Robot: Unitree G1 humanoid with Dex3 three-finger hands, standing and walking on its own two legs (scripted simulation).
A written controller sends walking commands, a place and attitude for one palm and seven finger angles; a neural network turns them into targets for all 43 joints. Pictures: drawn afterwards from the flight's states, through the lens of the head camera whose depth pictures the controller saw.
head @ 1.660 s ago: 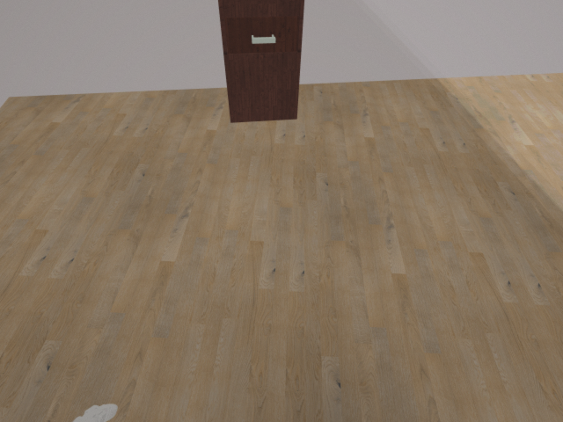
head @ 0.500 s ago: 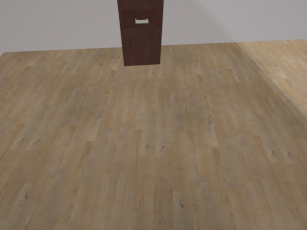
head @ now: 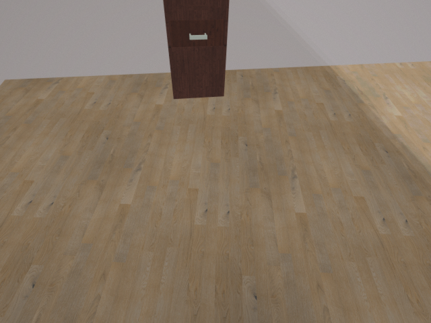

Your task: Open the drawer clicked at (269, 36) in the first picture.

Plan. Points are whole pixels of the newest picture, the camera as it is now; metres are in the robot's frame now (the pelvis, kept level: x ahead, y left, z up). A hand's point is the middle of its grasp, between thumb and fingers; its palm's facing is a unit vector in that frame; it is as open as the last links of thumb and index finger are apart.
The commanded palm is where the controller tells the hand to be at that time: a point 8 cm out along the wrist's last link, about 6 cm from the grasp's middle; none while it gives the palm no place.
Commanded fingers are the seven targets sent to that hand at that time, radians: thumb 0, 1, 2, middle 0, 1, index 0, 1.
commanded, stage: walk to a spot facing it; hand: left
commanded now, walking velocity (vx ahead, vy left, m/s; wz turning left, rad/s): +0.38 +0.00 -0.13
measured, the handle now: (198, 35) +1.96 +0.24 -0.24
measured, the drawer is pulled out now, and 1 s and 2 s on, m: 0.00 0.00 0.00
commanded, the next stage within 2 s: none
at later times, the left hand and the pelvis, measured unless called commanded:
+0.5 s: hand (157, 278) +0.26 +0.16 -0.19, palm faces -0.12 -0.98 -0.16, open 7.4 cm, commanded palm none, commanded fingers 0.00 0.90 0.90 -0.20 -0.30 -0.20 -0.30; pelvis +0.16 -0.01 -0.02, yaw -4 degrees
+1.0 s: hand (166, 247) +0.35 +0.15 -0.20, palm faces +0.05 -0.99 -0.13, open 7.3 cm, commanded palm none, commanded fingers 0.00 0.90 0.90 -0.20 -0.30 -0.20 -0.30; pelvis +0.40 -0.02 -0.02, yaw -3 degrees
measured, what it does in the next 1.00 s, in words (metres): walks ahead: right foot, then left foot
